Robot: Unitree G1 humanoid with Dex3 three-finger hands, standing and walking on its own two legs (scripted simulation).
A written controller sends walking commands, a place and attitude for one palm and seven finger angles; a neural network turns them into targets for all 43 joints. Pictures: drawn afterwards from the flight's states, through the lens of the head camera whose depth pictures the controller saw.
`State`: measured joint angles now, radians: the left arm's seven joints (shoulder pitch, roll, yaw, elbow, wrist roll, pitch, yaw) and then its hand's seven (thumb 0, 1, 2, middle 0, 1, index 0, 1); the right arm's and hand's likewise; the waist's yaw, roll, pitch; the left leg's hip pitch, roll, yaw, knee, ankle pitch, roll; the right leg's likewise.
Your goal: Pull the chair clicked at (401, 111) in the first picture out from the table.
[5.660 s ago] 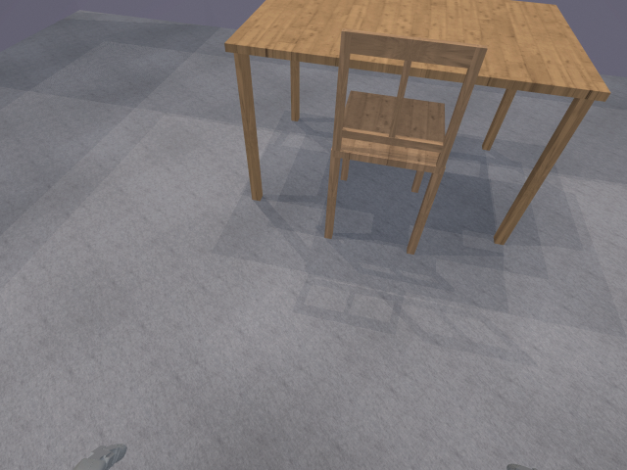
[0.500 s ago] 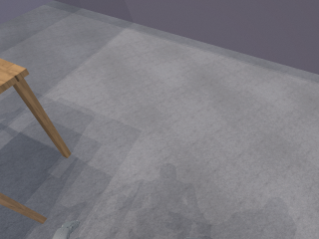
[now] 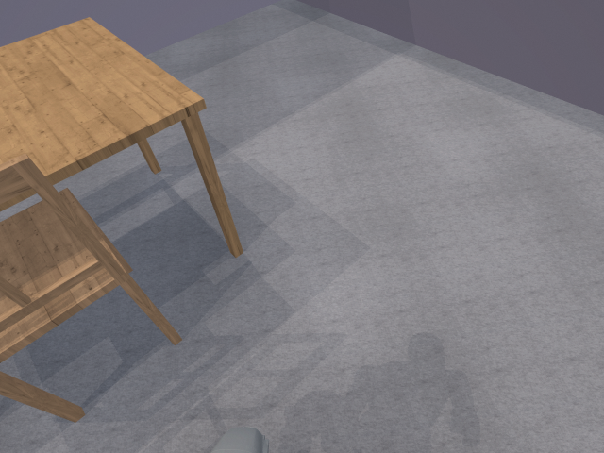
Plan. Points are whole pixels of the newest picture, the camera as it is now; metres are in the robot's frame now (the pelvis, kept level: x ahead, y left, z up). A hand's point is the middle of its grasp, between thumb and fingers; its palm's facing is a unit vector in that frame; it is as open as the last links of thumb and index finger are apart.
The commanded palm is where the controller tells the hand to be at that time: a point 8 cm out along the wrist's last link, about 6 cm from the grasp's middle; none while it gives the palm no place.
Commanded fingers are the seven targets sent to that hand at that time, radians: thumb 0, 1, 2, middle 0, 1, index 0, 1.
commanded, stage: turn to face it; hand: left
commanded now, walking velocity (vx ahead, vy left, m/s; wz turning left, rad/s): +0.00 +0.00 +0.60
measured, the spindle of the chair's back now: out of the picture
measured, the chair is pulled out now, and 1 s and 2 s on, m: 0.00 0.00 0.00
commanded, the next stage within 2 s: take the last steps up to it in 1.14 s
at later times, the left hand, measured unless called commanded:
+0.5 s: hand out of the picture +0.02 +0.29 -0.17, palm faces +0.33 -0.91 -0.24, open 7.4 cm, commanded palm none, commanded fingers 0.00 0.90 0.90 -0.20 -0.30 -0.20 -0.30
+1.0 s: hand out of the picture -0.01 +0.21 -0.14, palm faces +0.53 -0.80 -0.29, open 7.4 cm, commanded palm none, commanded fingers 0.00 0.90 0.90 -0.20 -0.30 -0.20 -0.30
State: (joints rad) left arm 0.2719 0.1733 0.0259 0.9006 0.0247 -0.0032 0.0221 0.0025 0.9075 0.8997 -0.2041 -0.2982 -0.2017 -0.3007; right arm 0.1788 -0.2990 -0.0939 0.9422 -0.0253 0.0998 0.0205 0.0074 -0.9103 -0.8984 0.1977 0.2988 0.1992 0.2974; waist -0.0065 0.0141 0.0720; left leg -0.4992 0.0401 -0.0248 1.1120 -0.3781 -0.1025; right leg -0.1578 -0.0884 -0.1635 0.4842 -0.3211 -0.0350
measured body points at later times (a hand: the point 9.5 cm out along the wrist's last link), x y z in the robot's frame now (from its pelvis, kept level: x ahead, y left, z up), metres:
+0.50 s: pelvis +0.00 +0.06 +0.00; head +0.03 +0.09 +0.45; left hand +0.00 +0.34 -0.15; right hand +0.18 -0.15 -0.12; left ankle -0.02 +0.14 -0.74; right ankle +0.05 -0.12 -0.66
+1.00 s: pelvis +0.01 -0.01 +0.00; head +0.04 -0.03 +0.45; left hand -0.04 +0.25 -0.12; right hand +0.17 -0.22 -0.17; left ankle -0.10 +0.13 -0.64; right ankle +0.06 -0.08 -0.74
